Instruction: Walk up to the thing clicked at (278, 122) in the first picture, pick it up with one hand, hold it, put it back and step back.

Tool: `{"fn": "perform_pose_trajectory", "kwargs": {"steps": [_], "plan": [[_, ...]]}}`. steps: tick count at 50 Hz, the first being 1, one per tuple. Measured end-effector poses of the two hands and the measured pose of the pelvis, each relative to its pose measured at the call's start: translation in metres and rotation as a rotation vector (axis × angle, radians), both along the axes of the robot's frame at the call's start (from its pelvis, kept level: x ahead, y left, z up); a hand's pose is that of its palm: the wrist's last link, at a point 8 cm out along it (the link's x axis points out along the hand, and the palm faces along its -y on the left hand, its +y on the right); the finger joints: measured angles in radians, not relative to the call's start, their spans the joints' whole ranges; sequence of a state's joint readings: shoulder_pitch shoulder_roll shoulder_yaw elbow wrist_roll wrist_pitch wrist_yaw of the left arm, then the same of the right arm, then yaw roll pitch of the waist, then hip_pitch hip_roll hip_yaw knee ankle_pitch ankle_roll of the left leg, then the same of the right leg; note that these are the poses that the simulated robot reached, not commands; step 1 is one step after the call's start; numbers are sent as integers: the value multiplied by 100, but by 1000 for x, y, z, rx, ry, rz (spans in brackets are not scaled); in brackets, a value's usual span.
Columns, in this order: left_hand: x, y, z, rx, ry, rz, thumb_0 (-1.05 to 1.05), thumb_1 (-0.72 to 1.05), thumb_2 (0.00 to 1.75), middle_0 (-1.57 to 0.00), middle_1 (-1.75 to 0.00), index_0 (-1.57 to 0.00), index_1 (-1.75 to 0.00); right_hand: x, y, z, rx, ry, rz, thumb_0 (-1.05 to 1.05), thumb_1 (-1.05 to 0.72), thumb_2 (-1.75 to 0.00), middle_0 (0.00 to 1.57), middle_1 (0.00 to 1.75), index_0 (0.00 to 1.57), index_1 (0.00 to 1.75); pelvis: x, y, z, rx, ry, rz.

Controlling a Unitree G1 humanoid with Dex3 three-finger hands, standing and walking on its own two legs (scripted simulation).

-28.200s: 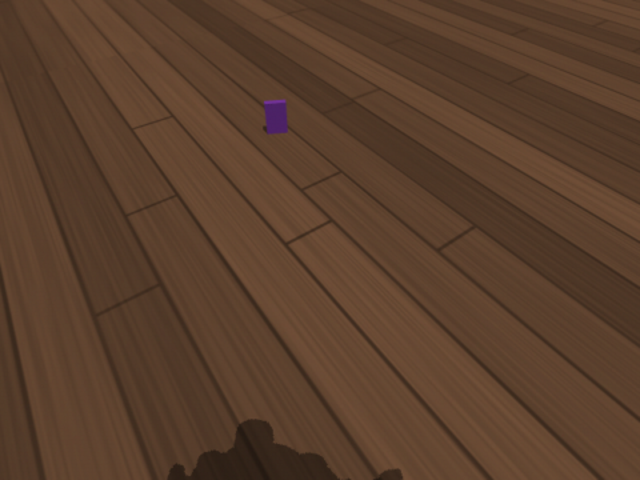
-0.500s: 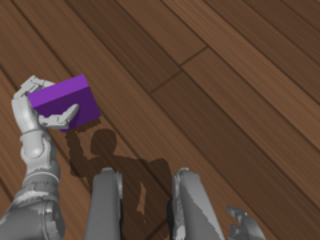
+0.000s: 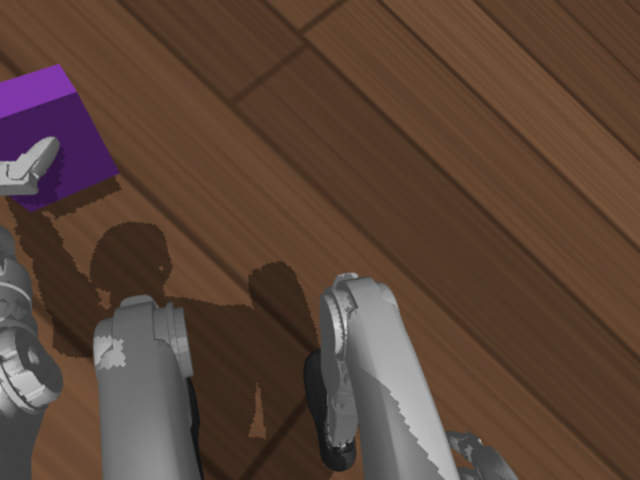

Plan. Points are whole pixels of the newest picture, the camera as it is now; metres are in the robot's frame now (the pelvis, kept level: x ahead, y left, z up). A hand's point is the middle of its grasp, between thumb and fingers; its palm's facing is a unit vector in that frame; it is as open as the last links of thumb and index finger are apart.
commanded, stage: crouch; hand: left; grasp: from the side
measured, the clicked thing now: (43, 149) +0.50 +0.27 -0.08
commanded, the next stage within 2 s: lower in 0.60 s
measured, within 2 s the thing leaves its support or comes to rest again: neither
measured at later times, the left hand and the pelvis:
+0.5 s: hand (22, 156) +0.51 +0.30 -0.12, palm faces +0.37 -0.93 -0.01, open 8.2 cm; pelvis +0.00 +0.00 -0.04, yaw -4 degrees
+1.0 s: hand (46, 173) +0.51 +0.30 -0.18, palm faces +0.38 -0.92 -0.03, open 8.2 cm; pelvis +0.00 +0.01 -0.06, yaw -6 degrees
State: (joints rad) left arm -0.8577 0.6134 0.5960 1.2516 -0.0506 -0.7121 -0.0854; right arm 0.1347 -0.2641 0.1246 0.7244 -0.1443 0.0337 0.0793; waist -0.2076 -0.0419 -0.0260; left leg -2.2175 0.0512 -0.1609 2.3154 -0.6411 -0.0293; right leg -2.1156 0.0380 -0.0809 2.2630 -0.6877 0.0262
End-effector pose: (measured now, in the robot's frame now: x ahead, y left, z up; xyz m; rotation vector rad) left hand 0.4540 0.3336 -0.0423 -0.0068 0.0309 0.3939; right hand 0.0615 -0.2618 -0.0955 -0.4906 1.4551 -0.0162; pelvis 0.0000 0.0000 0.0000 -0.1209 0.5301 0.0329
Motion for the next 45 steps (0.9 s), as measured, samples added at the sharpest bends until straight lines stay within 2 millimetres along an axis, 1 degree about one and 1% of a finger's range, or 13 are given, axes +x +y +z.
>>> {"fn": "perform_pose_trajectory", "kwargs": {"steps": [7, 18, 27, 39, 45], "plan": [[8, 7, -25, 2, 8, 11, 1, -34, 104, -95, -119, -97, -119, -3, 0, -12, -16, 32, 19, 0, -93, -91, 21, 30, 20, 30, 3, 2, -17, -16, -15, -13], [11, 11, -61, 2, 21, -3, 1, -33, 104, -95, -119, -97, -119, 9, -6, -22, -55, 51, 89, 0, -92, -90, 21, 30, 20, 30, 5, 3, -36, -37, -51, -30], [14, 12, -78, 7, 21, -9, 1, -33, 103, -95, -119, -97, -119, 16, -8, -23, -86, 50, 130, 0, -92, -90, 21, 30, 20, 30, 5, 5, -46, -55, -80, -40], [18, 12, -96, 6, 34, -12, 1, -33, 103, -95, -119, -96, -119, 11, -3, -23, -97, 76, 156, -1, -91, -90, 21, 30, 20, 30, 4, 9, -52, -76, -103, -49], [17, 11, -115, -13, 56, 11, 1, -32, 103, -95, -119, -96, -119, 10, -1, -20, -108, 88, 183, -1, -91, -90, 21, 30, 20, 30, 3, 9, -54, -86, -122, -56]]}}
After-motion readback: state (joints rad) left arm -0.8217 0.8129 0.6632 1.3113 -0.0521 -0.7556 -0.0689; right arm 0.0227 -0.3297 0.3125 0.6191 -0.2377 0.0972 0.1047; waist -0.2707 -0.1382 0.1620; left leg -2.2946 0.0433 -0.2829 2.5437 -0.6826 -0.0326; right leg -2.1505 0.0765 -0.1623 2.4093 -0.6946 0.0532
